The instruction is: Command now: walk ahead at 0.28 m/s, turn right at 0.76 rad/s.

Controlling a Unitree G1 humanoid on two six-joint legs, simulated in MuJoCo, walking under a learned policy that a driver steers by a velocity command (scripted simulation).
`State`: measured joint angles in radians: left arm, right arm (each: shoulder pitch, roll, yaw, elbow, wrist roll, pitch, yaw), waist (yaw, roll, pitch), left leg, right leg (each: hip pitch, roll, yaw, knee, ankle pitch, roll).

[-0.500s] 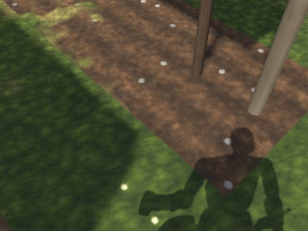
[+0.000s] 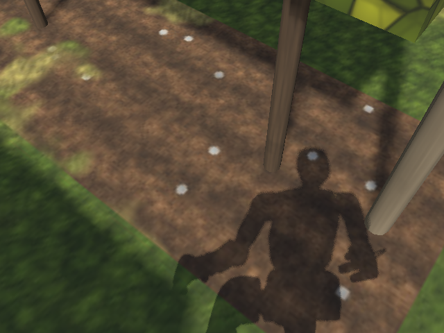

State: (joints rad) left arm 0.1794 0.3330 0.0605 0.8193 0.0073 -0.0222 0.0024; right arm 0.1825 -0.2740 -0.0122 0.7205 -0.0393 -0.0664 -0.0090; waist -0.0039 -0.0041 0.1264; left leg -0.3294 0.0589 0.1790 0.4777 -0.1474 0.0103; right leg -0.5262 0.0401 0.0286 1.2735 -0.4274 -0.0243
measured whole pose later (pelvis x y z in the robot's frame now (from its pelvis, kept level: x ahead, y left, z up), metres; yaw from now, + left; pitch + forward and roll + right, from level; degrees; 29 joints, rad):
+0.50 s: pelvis +0.21 -0.08 +0.01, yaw -25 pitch +1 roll +1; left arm 0.29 0.31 0.08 0.86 0.00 -0.03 -0.01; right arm 0.03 -0.30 -0.03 0.71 -0.02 -0.04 -0.02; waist 0.07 0.03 0.12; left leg -0.52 0.04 -0.04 0.93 -0.32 -0.06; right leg -0.26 0.19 0.15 0.37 -0.10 -0.13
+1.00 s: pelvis +0.24 -0.10 +0.00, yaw -56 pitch -1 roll +0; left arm 0.06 0.39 0.06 0.71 0.05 0.13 -0.12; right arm 0.28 -0.39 -0.11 0.94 -0.02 0.03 -0.09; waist 0.00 -0.05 0.12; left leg -0.25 0.18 0.14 0.43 -0.14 -0.09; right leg -0.49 -0.04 0.13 1.05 -0.34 0.06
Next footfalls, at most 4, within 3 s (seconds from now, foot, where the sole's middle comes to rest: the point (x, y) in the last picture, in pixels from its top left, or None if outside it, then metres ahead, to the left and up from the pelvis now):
0.26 right None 0.27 -0.13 -0.77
0.72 left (257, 316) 0.44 -0.06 -0.77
1.16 right None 0.07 -0.28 -0.77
1.82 left None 0.23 -0.62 -0.77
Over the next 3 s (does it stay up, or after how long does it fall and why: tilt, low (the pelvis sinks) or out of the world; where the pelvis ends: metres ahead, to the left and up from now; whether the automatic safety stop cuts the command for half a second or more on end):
stays up -0.28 -1.21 0.00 its command is cut before an obstacle after 0.3 s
